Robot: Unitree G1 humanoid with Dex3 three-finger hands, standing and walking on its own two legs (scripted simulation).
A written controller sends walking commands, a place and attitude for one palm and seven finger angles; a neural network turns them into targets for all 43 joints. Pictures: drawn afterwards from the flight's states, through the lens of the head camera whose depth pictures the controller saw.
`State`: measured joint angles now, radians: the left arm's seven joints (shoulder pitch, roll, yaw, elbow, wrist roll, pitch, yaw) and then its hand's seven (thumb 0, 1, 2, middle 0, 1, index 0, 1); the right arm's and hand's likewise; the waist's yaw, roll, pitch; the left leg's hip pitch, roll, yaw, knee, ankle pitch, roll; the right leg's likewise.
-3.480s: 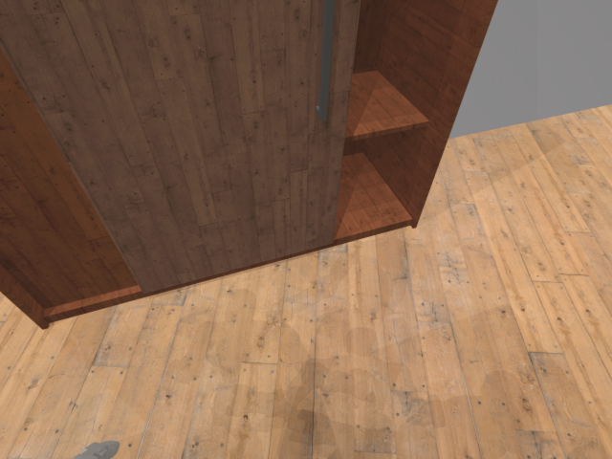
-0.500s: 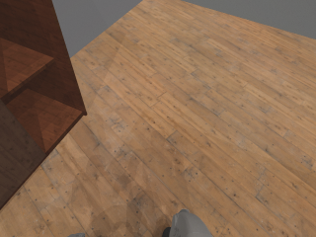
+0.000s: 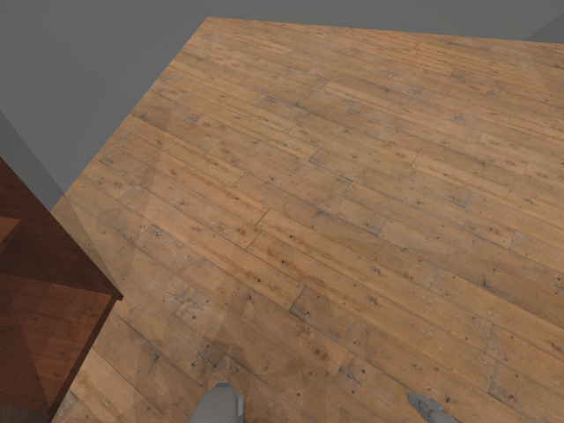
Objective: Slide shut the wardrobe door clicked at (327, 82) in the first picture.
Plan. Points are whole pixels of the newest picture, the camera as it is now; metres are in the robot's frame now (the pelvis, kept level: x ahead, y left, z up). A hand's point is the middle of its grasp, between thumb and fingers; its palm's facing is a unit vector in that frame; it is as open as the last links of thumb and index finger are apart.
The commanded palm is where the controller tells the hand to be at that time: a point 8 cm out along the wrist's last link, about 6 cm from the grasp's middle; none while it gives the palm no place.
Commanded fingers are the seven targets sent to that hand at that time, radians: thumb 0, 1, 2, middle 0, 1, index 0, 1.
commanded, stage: walk to a spot facing it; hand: left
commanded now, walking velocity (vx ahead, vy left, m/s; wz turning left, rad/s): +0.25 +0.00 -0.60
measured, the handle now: out of the picture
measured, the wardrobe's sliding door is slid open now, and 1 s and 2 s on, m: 0.39 0.39 0.39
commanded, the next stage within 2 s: turn to face it in 0.42 s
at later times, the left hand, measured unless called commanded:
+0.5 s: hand (205, 314) +0.32 +0.19 -0.16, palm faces -0.28 -0.93 -0.22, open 7.4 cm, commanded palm none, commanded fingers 0.00 0.90 0.90 -0.20 -0.30 -0.20 -0.30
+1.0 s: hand (224, 306) +0.35 +0.16 -0.19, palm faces -0.13 -0.98 -0.15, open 7.3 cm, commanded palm none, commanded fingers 0.00 0.90 0.90 -0.20 -0.30 -0.20 -0.30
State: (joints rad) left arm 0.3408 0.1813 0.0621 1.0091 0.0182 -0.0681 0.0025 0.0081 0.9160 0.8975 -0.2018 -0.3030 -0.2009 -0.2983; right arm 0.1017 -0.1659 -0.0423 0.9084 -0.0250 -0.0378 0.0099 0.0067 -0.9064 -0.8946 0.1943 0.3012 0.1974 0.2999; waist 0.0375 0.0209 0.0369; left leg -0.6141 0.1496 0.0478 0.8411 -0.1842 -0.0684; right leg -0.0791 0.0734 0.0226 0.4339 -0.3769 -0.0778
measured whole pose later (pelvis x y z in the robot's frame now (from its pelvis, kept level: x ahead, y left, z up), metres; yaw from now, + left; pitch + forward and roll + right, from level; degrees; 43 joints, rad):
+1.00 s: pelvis +0.22 +0.01 -0.01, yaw -11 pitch +0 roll -1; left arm 0.15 0.17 0.07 0.94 0.01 0.04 0.03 0.00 0.92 0.90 -0.21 -0.30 -0.21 -0.30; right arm 0.27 -0.15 -0.06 0.99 -0.03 0.02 0.00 0.01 -0.92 -0.89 0.20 0.30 0.20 0.30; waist -0.03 -0.04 0.05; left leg -0.35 0.05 0.13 0.70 -0.34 0.03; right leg -0.34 -0.12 -0.20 0.84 -0.49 0.04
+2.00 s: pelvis +0.15 -0.03 -0.01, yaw +24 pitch +0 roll +0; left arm 0.26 0.28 0.09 0.95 0.02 0.08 0.02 0.01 0.91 0.90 -0.20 -0.30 -0.20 -0.30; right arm 0.13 -0.21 -0.06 0.90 -0.02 0.02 0.02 0.01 -0.90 -0.89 0.20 0.30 0.20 0.30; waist 0.03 -0.06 0.08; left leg -0.28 0.02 0.07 0.61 -0.33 0.02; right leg -0.41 -0.17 -0.14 0.99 -0.52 0.08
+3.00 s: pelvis +0.10 -0.06 +0.01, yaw +60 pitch +0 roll -2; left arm 0.21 0.28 0.08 0.93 0.01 0.07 0.01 0.01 0.91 0.90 -0.20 -0.30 -0.20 -0.30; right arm 0.17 -0.21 -0.05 0.91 -0.02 0.02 0.00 0.01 -0.90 -0.89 0.20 0.30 0.20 0.30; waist 0.01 -0.04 0.08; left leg -0.25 -0.01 0.00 0.51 -0.26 0.05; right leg -0.49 -0.11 -0.05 1.12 -0.41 0.10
